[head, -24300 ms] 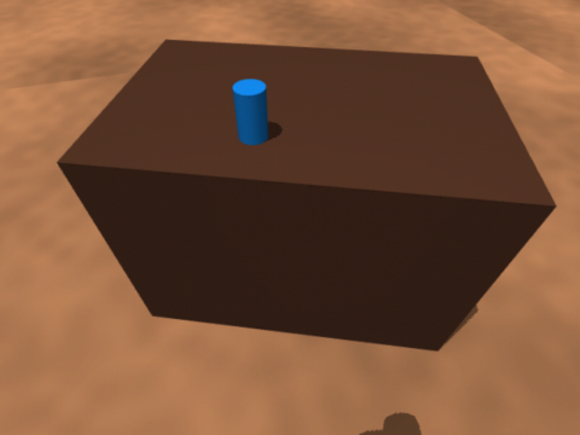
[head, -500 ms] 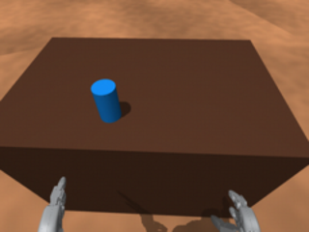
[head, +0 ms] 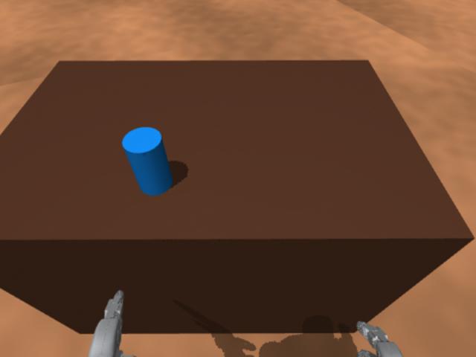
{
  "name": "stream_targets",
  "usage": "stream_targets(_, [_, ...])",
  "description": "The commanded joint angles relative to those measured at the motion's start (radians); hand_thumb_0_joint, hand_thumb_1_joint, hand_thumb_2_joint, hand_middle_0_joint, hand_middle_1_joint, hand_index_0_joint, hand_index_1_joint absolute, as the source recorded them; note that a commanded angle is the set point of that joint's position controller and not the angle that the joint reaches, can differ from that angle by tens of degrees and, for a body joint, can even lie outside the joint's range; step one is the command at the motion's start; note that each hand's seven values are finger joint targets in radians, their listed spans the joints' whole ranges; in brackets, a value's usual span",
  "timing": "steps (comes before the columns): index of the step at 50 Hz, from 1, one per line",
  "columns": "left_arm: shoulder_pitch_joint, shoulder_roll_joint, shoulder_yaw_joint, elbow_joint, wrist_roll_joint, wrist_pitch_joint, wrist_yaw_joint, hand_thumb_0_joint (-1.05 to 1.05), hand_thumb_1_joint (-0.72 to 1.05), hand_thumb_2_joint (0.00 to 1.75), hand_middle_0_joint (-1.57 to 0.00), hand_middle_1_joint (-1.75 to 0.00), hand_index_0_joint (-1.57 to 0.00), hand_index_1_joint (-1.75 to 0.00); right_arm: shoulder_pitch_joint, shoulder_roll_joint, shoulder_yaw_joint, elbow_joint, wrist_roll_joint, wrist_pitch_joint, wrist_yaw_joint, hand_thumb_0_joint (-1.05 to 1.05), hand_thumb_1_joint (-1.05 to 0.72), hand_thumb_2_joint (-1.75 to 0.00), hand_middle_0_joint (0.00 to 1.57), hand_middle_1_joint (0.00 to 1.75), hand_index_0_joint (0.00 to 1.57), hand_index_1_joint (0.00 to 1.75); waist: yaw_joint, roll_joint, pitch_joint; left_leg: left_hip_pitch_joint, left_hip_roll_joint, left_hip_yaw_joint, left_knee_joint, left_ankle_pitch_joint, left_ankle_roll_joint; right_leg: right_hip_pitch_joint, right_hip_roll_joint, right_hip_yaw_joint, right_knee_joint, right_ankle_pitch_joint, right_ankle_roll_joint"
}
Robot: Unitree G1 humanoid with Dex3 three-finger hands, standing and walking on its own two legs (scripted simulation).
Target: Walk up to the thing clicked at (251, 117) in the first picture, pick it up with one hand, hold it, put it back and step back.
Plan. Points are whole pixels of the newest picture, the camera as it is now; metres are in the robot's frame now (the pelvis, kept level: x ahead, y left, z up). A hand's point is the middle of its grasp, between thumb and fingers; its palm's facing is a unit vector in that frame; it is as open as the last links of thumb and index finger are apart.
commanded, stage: home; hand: left
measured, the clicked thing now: (149, 162) +0.47 +0.19 +0.04
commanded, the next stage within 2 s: stand in 1.88 s
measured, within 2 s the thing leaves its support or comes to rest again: neither
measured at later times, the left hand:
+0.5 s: hand out of the picture +0.03 +0.26 -0.14, palm faces -0.04 -0.91 -0.41, open 17.7 cm
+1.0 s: hand out of the picture +0.03 +0.25 -0.15, palm faces -0.02 -0.93 -0.36, open 17.6 cm
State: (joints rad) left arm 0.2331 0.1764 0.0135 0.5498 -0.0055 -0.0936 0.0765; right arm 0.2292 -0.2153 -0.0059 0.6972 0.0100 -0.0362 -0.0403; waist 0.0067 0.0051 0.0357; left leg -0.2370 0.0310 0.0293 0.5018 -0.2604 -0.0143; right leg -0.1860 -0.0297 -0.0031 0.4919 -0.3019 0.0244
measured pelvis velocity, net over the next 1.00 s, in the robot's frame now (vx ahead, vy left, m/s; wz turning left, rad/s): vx -0.02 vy -0.01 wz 0.02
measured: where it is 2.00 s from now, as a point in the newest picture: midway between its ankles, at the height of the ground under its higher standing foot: outside the picture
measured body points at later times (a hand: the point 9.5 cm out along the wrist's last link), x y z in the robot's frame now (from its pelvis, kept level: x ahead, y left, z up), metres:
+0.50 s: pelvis -0.02 -0.01 +0.01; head -0.02 -0.02 +0.46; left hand +0.04 +0.31 -0.11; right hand +0.06 -0.31 -0.13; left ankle +0.00 +0.13 -0.74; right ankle -0.03 -0.13 -0.74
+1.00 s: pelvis -0.02 -0.01 +0.01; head -0.03 -0.01 +0.46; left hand +0.03 +0.30 -0.12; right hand +0.05 -0.30 -0.13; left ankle +0.00 +0.13 -0.74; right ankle -0.03 -0.13 -0.74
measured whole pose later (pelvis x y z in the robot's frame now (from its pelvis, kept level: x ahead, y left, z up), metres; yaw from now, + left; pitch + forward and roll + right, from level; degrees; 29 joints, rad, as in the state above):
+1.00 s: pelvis -0.02 -0.01 +0.01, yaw +1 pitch -3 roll +0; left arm 0.15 0.35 -0.02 1.14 0.02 -0.01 0.00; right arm 0.16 -0.35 0.02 1.12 -0.02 0.00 0.01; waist 0.01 0.01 0.03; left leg -0.15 0.03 0.01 0.35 -0.15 -0.02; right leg -0.09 -0.02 -0.03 0.34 -0.20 0.01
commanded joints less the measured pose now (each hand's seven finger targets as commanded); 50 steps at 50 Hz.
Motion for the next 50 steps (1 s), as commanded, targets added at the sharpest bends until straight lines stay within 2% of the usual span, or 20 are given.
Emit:
stream_targets(1, [-0.047, 0.062, 0.019, -0.096, -0.004, -0.045, 0.007, 0.00, -0.61, 0.02, -0.04, -0.04, -0.04, -0.04, -0.076, -0.124, -0.043, -0.150, 0.003, -0.041, -0.014, 0.00, -0.90, -0.90, 0.20, 0.30, 0.20, 0.30, -0.001, -0.060, -0.126, 0.078, -0.026, 0.029, -0.057, 0.230, 0.017, -0.014, 0.034, -0.049, -0.068, 0.261, -0.021])
stream_targets(3, [-0.122, 0.143, 0.075, -0.198, -0.003, -0.055, 0.019, 0.00, -0.58, 0.04, -0.05, -0.05, -0.05, -0.05, -0.076, -0.130, -0.049, -0.149, 0.004, -0.037, -0.017, 0.00, -0.90, -0.90, 0.20, 0.30, 0.20, 0.30, 0.012, 0.000, -0.163, 0.095, -0.029, 0.031, -0.061, 0.227, 0.014, -0.005, 0.031, -0.043, -0.067, 0.257, -0.025])
stream_targets(4, [-0.002, 0.343, 0.081, 0.051, 0.063, -0.014, -0.004, 0.00, -0.61, 0.02, -0.04, -0.04, -0.04, -0.04, -0.035, -0.272, -0.087, -0.045, -0.067, -0.022, 0.006, 0.00, -0.90, -0.90, 0.20, 0.30, 0.20, 0.30, -0.008, 0.022, -0.187, 0.121, 0.071, -0.055, 0.021, 0.440, 0.037, -0.005, -0.079, 0.036, 0.003, 0.444, -0.052])
stream_targets(5, [0.018, 0.336, 0.083, 0.062, 0.063, 0.006, -0.013, 0.00, -0.60, 0.02, -0.04, -0.04, -0.04, -0.04, -0.031, -0.282, -0.088, -0.037, -0.061, -0.010, 0.017, 0.00, -0.90, -0.90, 0.20, 0.30, 0.20, 0.30, 0.002, 0.049, -0.208, 0.104, 0.072, -0.055, 0.013, 0.443, 0.048, 0.036, -0.080, 0.035, 0.011, 0.435, -0.054])
stream_targets(6, [0.017, 0.329, 0.074, 0.073, 0.058, 0.011, -0.020, 0.00, -0.61, 0.02, -0.04, -0.04, -0.04, -0.04, -0.044, -0.261, -0.083, -0.026, -0.054, -0.008, 0.025, 0.00, -0.90, -0.90, 0.20, 0.30, 0.20, 0.30, 0.005, 0.022, -0.215, 0.126, 0.074, -0.062, 0.021, 0.472, 0.049, 0.023, -0.084, 0.037, 0.013, 0.465, -0.057])
stream_targets(7, [-0.009, 0.314, 0.057, 0.093, 0.051, 0.015, -0.027, 0.00, -0.59, 0.03, -0.04, -0.04, -0.04, -0.04, -0.046, -0.248, -0.074, -0.015, -0.045, -0.006, 0.031, 0.00, -0.90, -0.90, 0.20, 0.30, 0.20, 0.30, -0.009, 0.005, -0.177, 0.102, 0.074, -0.067, -0.005, 0.373, 0.044, -0.001, -0.084, 0.038, -0.018, 0.375, -0.053])
stream_targets(8, [-0.035, 0.308, 0.048, 0.115, 0.047, 0.016, -0.032, 0.00, -0.60, 0.03, -0.04, -0.04, -0.04, -0.04, -0.054, -0.248, -0.071, 0.003, -0.044, -0.003, 0.034, 0.00, -0.90, -0.90, 0.20, 0.30, 0.20, 0.30, -0.007, -0.009, -0.154, 0.073, 0.075, -0.073, -0.018, 0.314, 0.047, 0.006, -0.083, 0.039, -0.031, 0.348, -0.052])
stream_targets(14, [-0.092, 0.348, 0.016, 0.273, 0.041, 0.028, -0.050, 0.00, -0.61, 0.02, -0.04, -0.04, -0.04, -0.04, -0.099, -0.276, -0.054, 0.129, -0.037, 0.007, 0.049, 0.00, -0.90, -0.90, 0.20, 0.30, 0.20, 0.30, -0.013, -0.013, -0.022, 0.053, 0.073, -0.097, -0.109, 0.147, 0.037, -0.059, -0.082, 0.060, -0.135, 0.126, -0.056])
stream_targets(16, [-0.110, 0.363, 0.014, 0.312, 0.038, 0.030, -0.054, 0.00, -0.59, 0.03, -0.04, -0.04, -0.04, -0.05, -0.097, -0.289, -0.051, 0.166, -0.036, 0.006, 0.050, 0.00, -0.90, -0.90, 0.20, 0.30, 0.20, 0.30, -0.017, -0.005, -0.054, 0.083, 0.081, -0.102, -0.115, 0.186, 0.037, -0.026, -0.082, 0.063, -0.139, 0.157, -0.058])
stream_targets(17, [-0.111, 0.365, 0.010, 0.332, 0.035, 0.033, -0.055, 0.00, -0.61, 0.02, -0.04, -0.04, -0.04, -0.04, -0.103, -0.294, -0.048, 0.185, -0.035, 0.008, 0.051, 0.00, -0.90, -0.90, 0.20, 0.30, 0.20, 0.30, -0.015, 0.002, -0.035, 0.071, 0.076, -0.101, -0.126, 0.159, 0.033, -0.030, -0.084, 0.068, -0.158, 0.134, -0.057])
stream_targets(18, [-0.117, 0.376, 0.012, 0.349, 0.035, 0.035, -0.055, 0.00, -0.61, 0.02, -0.04, -0.04, -0.04, -0.04, -0.103, -0.302, -0.048, 0.201, -0.036, 0.007, 0.049, 0.00, -0.90, -0.90, 0.20, 0.30, 0.20, 0.30, -0.017, 0.010, -0.063, 0.088, 0.082, -0.103, -0.132, 0.177, 0.036, -0.001, -0.084, 0.067, -0.153, 0.154, -0.056])
stream_targets(21, [-0.112, 0.391, 0.004, 0.407, 0.032, 0.044, -0.059, 0.00, -0.61, 0.02, -0.04, -0.04, -0.04, -0.04, -0.117, -0.316, -0.039, 0.248, -0.032, 0.010, 0.048, 0.00, -0.90, -0.90, 0.20, 0.30, 0.20, 0.30, -0.011, 0.015, -0.027, 0.090, 0.082, -0.112, -0.168, 0.122, 0.033, -0.022, -0.082, 0.070, -0.181, 0.101, -0.054])
stream_targets(23, [-0.122, 0.402, 0.003, 0.436, 0.030, 0.048, -0.059, 0.00, -0.59, 0.03, -0.04, -0.04, -0.04, -0.05, -0.111, -0.325, -0.033, 0.275, -0.032, 0.010, 0.047, 0.00, -0.90, -0.90, 0.20, 0.30, 0.20, 0.30, -0.011, 0.003, -0.032, 0.080, 0.087, -0.117, -0.182, 0.124, 0.033, 0.009, -0.084, 0.070, -0.182, 0.108, -0.056])
stream_targets(24, [-0.109, 0.404, 0.000, 0.450, 0.030, 0.049, -0.058, 0.00, -0.60, 0.02, -0.04, -0.04, -0.04, -0.04, -0.119, -0.332, -0.033, 0.287, -0.032, 0.013, 0.047, 0.00, -0.90, -0.90, 0.20, 0.30, 0.20, 0.30, -0.005, 0.002, -0.020, 0.084, 0.081, -0.116, -0.184, 0.083, 0.031, -0.014, -0.086, 0.074, -0.203, 0.066, -0.054])
stream_targets(27, [-0.110, 0.419, 0.001, 0.482, 0.027, 0.051, -0.060, 0.00, -0.59, 0.03, -0.04, -0.04, -0.04, -0.05, -0.107, -0.343, -0.031, 0.314, -0.031, 0.016, 0.046, 0.00, -0.90, -0.90, 0.20, 0.30, 0.20, 0.30, -0.010, -0.008, -0.021, 0.086, 0.081, -0.119, -0.196, 0.077, 0.032, 0.000, -0.088, 0.081, -0.221, 0.055, -0.053])
stream_targets(28, [-0.110, 0.426, 0.000, 0.489, 0.027, 0.049, -0.059, 0.00, -0.59, 0.03, -0.04, -0.04, -0.04, -0.05, -0.109, -0.341, -0.029, 0.320, -0.031, 0.014, 0.046, 0.00, -0.89, -0.90, 0.20, 0.30, 0.20, 0.30, -0.008, -0.018, -0.041, 0.117, 0.084, -0.117, -0.187, 0.123, 0.032, 0.006, -0.095, 0.086, -0.220, 0.105, -0.054])
stream_targets(31, [-0.112, 0.422, 0.002, 0.510, 0.025, 0.052, -0.058, 0.00, -0.59, 0.03, -0.04, -0.04, -0.04, -0.04, -0.107, -0.344, -0.024, 0.338, -0.032, 0.013, 0.042, 0.00, -0.89, -0.90, 0.20, 0.30, 0.20, 0.30, -0.005, -0.008, -0.033, 0.099, 0.089, -0.123, -0.198, 0.125, 0.032, 0.026, -0.093, 0.080, -0.220, 0.125, -0.051])
stream_targets(36, [-0.107, 0.419, 0.006, 0.534, 0.024, 0.060, -0.060, 0.00, -0.59, 0.03, -0.05, -0.05, -0.04, -0.05, -0.101, -0.348, -0.022, 0.352, -0.032, 0.015, 0.040, 0.00, -0.90, -0.90, 0.20, 0.30, 0.20, 0.30, -0.005, 0.005, 0.009, 0.061, 0.085, -0.127, -0.227, 0.041, 0.029, 0.009, -0.085, 0.080, -0.234, 0.039, -0.050])
stream_targets(46, [-0.112, 0.401, 0.009, 0.539, 0.021, 0.058, -0.060, 0.00, -0.60, 0.03, -0.04, -0.04, -0.04, -0.04, -0.116, -0.346, -0.014, 0.353, -0.026, 0.009, 0.033, 0.00, -0.90, -0.90, 0.20, 0.30, 0.20, 0.30, 0.000, 0.009, -0.036, 0.098, 0.094, -0.120, -0.212, 0.174, 0.033, 0.064, -0.096, 0.076, -0.223, 0.198, -0.043])
stream_targets(50, [-0.116, 0.398, 0.008, 0.540, 0.020, 0.061, -0.061, 0.00, -0.59, 0.03, -0.04, -0.05, -0.04, -0.05, -0.120, -0.347, -0.015, 0.357, -0.025, 0.011, 0.033, 0.00, -0.90, -0.90, 0.20, 0.30, 0.20, 0.30, 0.000, 0.006, -0.023, 0.104, 0.093, -0.122, -0.217, 0.161, 0.029, 0.046, -0.095, 0.071, -0.234, 0.161, -0.041])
